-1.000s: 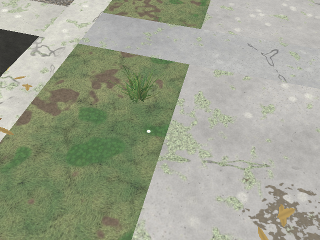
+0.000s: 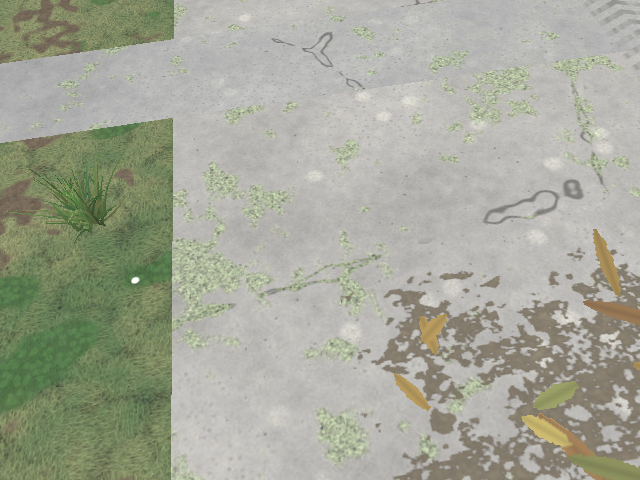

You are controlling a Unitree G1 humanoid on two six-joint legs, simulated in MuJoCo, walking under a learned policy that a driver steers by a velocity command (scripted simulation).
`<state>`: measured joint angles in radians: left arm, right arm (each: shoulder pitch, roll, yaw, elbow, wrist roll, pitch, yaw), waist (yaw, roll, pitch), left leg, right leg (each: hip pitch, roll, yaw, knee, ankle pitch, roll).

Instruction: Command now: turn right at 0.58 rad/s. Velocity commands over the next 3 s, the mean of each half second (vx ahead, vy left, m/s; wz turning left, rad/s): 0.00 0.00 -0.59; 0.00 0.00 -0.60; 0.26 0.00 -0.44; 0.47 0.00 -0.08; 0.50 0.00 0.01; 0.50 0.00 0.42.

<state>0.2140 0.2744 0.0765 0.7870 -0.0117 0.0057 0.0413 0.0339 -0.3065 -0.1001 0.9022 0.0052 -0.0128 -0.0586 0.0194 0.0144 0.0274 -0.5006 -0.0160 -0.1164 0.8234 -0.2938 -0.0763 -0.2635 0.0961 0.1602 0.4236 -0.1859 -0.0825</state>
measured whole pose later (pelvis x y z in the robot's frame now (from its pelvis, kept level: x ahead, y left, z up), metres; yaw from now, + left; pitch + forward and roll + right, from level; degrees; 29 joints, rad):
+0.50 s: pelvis +0.02 +0.04 +0.00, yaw -18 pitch +1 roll +0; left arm 0.19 0.34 0.09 0.68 -0.02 0.06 0.02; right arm 0.13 -0.27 -0.05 0.82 -0.01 0.01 -0.04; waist -0.01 -0.03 0.08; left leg -0.19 0.04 0.06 0.40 -0.22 0.01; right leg -0.49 -0.03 0.05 0.96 -0.39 0.10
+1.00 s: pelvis +0.01 -0.02 +0.00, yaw -35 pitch +2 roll +2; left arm 0.19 0.32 0.06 0.60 -0.01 0.02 0.02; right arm 0.11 -0.33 -0.08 0.74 0.00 0.00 -0.02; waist 0.01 0.02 0.05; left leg -0.48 -0.01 -0.08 0.85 -0.35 -0.08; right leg -0.28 0.08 0.15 0.46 -0.20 -0.06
